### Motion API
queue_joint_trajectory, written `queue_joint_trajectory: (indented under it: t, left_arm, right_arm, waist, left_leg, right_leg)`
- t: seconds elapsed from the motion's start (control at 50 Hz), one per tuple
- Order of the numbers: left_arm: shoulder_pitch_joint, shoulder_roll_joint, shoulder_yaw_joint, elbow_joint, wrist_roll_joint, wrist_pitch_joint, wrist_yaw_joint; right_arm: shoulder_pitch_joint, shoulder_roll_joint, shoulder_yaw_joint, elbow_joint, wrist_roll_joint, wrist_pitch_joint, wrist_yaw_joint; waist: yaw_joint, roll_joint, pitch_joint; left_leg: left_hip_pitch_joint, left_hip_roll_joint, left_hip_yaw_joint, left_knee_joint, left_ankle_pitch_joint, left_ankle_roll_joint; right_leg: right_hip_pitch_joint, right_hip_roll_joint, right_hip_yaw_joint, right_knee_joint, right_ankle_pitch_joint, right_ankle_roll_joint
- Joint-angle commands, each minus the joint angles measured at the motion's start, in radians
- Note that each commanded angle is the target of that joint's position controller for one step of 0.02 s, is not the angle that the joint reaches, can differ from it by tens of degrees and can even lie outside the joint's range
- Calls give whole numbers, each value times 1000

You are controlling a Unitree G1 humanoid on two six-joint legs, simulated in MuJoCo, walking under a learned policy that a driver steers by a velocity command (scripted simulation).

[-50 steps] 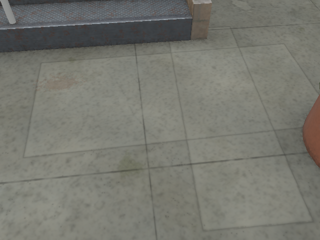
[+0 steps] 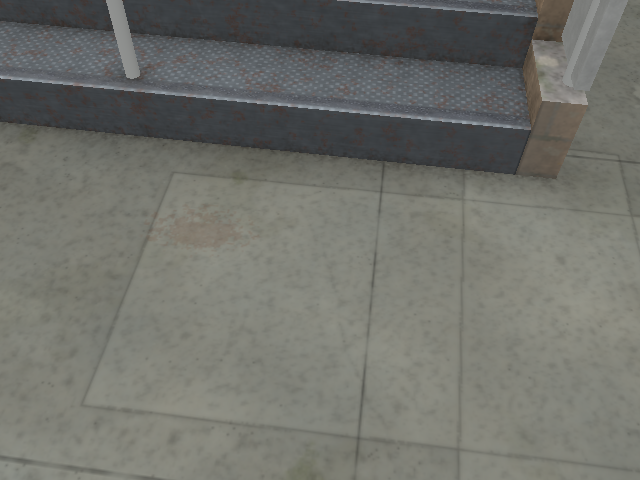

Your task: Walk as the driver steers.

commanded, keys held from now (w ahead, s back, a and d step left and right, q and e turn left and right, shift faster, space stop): w+q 0.24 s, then w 0.40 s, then w+e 0.36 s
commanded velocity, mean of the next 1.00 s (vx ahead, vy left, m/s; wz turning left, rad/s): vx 0.50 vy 0.00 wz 0.16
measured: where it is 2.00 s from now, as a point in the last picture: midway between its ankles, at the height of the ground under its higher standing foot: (312, 273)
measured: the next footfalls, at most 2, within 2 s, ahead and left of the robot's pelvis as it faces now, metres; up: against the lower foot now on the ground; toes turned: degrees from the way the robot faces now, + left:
right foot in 0.22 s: +0.31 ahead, -0.14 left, +0.00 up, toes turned +12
left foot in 0.74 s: +0.50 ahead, +0.17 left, +0.00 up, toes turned +14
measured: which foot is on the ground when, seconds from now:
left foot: down 0.00-0.24, up 0.26-0.72, down 0.74-1.00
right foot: up 0.00-0.20, down 0.22-0.74, up 0.76-1.00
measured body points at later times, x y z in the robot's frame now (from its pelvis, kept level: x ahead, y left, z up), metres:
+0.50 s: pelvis +0.27 -0.05 +0.00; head +0.29 -0.05 +0.45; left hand +0.23 +0.23 -0.11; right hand +0.49 -0.26 -0.10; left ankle +0.31 +0.13 -0.67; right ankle +0.27 -0.15 -0.74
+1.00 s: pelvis +0.50 +0.08 +0.00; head +0.51 +0.09 +0.45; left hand +0.59 +0.36 -0.11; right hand +0.59 -0.19 -0.11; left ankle +0.46 +0.16 -0.74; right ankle +0.60 -0.09 -0.66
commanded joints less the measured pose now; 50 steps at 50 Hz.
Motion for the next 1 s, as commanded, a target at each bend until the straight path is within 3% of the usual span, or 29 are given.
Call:
queue_joint_trajectory:
  t: [0.02, 0.06, 0.14, 0.18, 0.2, 0.22, 0.24, 0.26, 0.28, 0.3, 0.32, 0.34, 0.36, 0.42, 0.46, 0.52, 0.56, 0.64, 0.68, 0.7, 0.72, 0.74, 0.76, 0.78, 0.8, 0.82, 0.86, 0.9, 1.0]
  left_arm:
    - [-17, 40, 9, -64, 4, 7, 9]
    - [-92, 33, 4, -89, -8, 3, 4]
    - [-157, 81, 17, -129, -24, -16, -19]
    - [-131, 109, 29, -133, -27, -29, -28]
    - [-67, 118, 37, -118, -26, -35, -27]
    - [40, 147, 52, -96, -17, -40, -21]
    - [208, 208, 68, -81, -6, -39, -11]
    - [293, 273, 86, -43, 5, -24, -18]
    - [274, 172, 67, -58, -10, -21, -24]
    - [241, 106, 51, -64, -16, -15, -24]
    - [196, 96, 43, -66, -13, -9, -28]
    - [168, 87, 39, -59, -11, -5, -32]
    - [153, 73, 33, -53, -7, -5, -35]
    - [169, 83, 37, -25, -21, -12, -43]
    - [188, 114, 46, -8, -25, -10, -40]
    - [216, 133, 49, 11, -31, 4, -33]
    - [244, 146, 49, 26, -37, 12, -32]
    - [293, 163, 50, 61, -46, 28, -31]
    - [293, 175, 52, 71, -50, 40, -27]
    - [274, 185, 53, 69, -51, 46, -24]
    - [272, 172, 46, 67, -47, 48, -23]
    - [252, 120, 23, 36, -28, 44, -22]
    - [365, -5, -12, 15, -30, 27, -21]
    - [350, 89, 10, 34, -53, 16, -21]
    - [280, 138, 28, 15, -71, 16, -22]
    - [234, 132, 30, 8, -62, 21, -18]
    - [224, 107, 38, 11, -46, 46, -15]
    - [246, 65, 35, 16, -49, 70, -20]
    - [151, 48, 39, -29, -42, 83, -23]
  right_arm:
    - [-17, -163, -39, -82, 10, -12, -24]
    - [19, -172, -42, -80, 17, -5, -28]
    - [64, -165, -40, -77, 23, 9, -34]
    - [49, -171, -42, -87, 16, 16, -39]
    - [30, -161, -39, -95, 14, 20, -40]
    - [17, -128, -27, -108, 9, 19, -38]
    - [15, -64, -3, -129, -6, 13, -32]
    - [153, -29, 9, -157, 25, -1, -29]
    - [168, -131, -7, -124, 40, -2, -32]
    - [74, -174, -18, -126, 34, 4, -31]
    - [21, -156, -15, -134, 18, 6, -32]
    - [-16, -138, -16, -146, 6, 2, -30]
    - [-19, -122, -17, -151, 7, 4, -25]
    - [-18, -78, -7, -157, 4, 12, -17]
    - [-80, -63, 2, -182, -5, 9, -16]
    - [-176, -46, 13, -206, -2, -2, -8]
    - [-236, -47, 14, -219, 4, -6, -2]
    - [-327, -72, 7, -258, 16, -13, 13]
    - [-313, -95, -3, -264, 13, -21, 18]
    - [-244, -116, -16, -246, 9, -26, 16]
    - [-109, -160, -40, -205, 3, -27, 7]
    - [82, -237, -66, -172, -15, -25, -8]
    - [142, -315, -80, -162, -29, -13, -11]
    - [160, -229, -60, -155, -18, -14, -8]
    - [101, -180, -43, -154, -7, -17, -6]
    - [28, -145, -32, -158, -6, -20, -2]
    - [-67, -92, -20, -154, -17, -31, 6]
    - [-84, -95, -27, -134, -21, -46, 6]
    - [-51, -130, -43, -78, -27, -50, -16]
  waist:
    - [12, 75, 5]
    - [-23, 100, -6]
    - [-43, 119, -29]
    - [-14, 147, -37]
    - [25, 160, -53]
    - [78, 150, -120]
    - [143, 36, -259]
    - [75, -321, -349]
    - [89, -222, -284]
    - [113, -99, -161]
    - [97, -10, -92]
    - [78, 1, -41]
    - [54, -18, -23]
    - [35, -60, -26]
    - [45, -45, -18]
    - [75, -46, -9]
    - [97, -55, 4]
    - [110, -72, 33]
    - [79, -73, 29]
    - [29, -67, -5]
    - [-33, -43, -90]
    - [-113, 48, -239]
    - [-64, 312, -354]
    - [-93, 250, -351]
    - [-75, 200, -210]
    - [-44, 149, -143]
    - [18, 151, -63]
    - [46, 139, -43]
    - [39, 89, 10]
  left_leg:
    - [-143, 207, -183, -131, 125, 146]
    - [-107, 205, -202, -105, 65, 121]
    - [23, 257, -325, -5, -3, 105]
    - [65, 277, -385, 58, 15, 91]
    - [60, 260, -391, 105, 40, 75]
    - [19, 213, -356, 225, 77, 43]
    - [-112, 143, -251, 518, -45, 1]
    - [-464, 20, -120, 798, -445, -55]
    - [-586, 106, -155, 945, -422, -65]
    - [-610, 134, -146, 981, -321, -71]
    - [-573, 162, -117, 961, -248, -78]
    - [-557, 183, -111, 909, -201, -81]
    - [-515, 208, -96, 866, -179, -80]
    - [-475, 227, -29, 755, -141, -95]
    - [-498, 246, -8, 646, -79, -107]
    - [-461, 245, 22, 452, 65, -108]
    - [-409, 225, 45, 349, 128, -109]
    - [-376, 205, 53, 245, 96, -81]
    - [-301, 187, 57, 188, 40, -57]
    - [-187, 162, 76, 145, 43, -42]
    - [17, 152, 81, 125, 53, -19]
    - [314, 326, -93, 148, 65, 43]
    - [604, 572, -509, 64, -70, 170]
    - [550, 577, -620, -5, -193, 179]
    - [436, 546, -466, -21, -165, 139]
    - [313, 496, -342, -48, -102, 109]
    - [136, 424, -180, -122, 2, 76]
    - [65, 411, -89, -171, 101, 80]
    - [95, 408, 70, -201, 227, 74]
  right_leg:
    - [111, 52, -55, -239, 185, 29]
    - [142, 89, -58, -387, 252, 31]
    - [171, 116, -22, -514, 207, 16]
    - [228, 125, -20, -548, 118, -12]
    - [315, 128, -34, -587, 107, -35]
    - [488, 90, -17, -602, 102, -74]
    - [751, -91, 148, -594, 61, -145]
    - [1028, -292, 616, -681, -138, -305]
    - [994, -304, 696, -712, -316, -296]
    - [882, -256, 532, -718, -274, -253]
    - [759, -204, 399, -736, -136, -231]
    - [674, -164, 323, -759, -31, -228]
    - [614, -126, 247, -786, 38, -218]
    - [564, -89, 130, -835, 192, -243]
    - [569, -98, 95, -859, 257, -257]
    - [570, -76, 19, -869, 264, -234]
    - [562, -66, -14, -864, 234, -220]
    - [628, -119, 6, -836, 204, -205]
    - [648, -136, 32, -785, 263, -189]
    - [638, -117, 18, -708, 371, -172]
    - [588, -66, -20, -550, 464, -148]
    - [397, -3, -69, -255, 275, -106]
    - [18, 150, -104, 93, -325, -47]
    - [-79, 125, 28, 246, -394, -49]
    - [-132, 82, 28, 275, -309, -56]
    - [-102, 42, 6, 241, -224, -53]
    - [-14, -4, 8, 170, -116, -45]
    - [33, -8, 5, 158, -63, -38]
    - [-66, 2, 33, 2, 129, -23]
